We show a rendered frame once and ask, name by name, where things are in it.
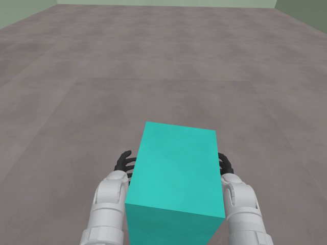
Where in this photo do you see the left robot hand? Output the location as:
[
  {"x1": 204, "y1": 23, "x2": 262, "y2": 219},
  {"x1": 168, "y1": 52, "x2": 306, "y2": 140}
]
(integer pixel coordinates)
[{"x1": 114, "y1": 150, "x2": 136, "y2": 185}]

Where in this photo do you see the robot right forearm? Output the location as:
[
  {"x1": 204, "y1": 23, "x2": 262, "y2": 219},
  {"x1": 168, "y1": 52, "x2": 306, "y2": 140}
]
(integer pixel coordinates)
[{"x1": 221, "y1": 173, "x2": 274, "y2": 245}]

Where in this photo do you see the robot left forearm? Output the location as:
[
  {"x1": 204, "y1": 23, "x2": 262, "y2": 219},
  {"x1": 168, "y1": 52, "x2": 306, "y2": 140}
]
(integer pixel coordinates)
[{"x1": 79, "y1": 170, "x2": 129, "y2": 245}]

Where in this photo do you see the right robot hand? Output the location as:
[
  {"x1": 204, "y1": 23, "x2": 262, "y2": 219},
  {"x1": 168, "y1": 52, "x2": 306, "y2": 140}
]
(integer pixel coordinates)
[{"x1": 218, "y1": 153, "x2": 234, "y2": 175}]

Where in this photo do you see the carton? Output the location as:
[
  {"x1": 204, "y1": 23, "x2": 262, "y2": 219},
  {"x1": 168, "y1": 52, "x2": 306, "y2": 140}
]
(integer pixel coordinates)
[{"x1": 125, "y1": 121, "x2": 225, "y2": 245}]

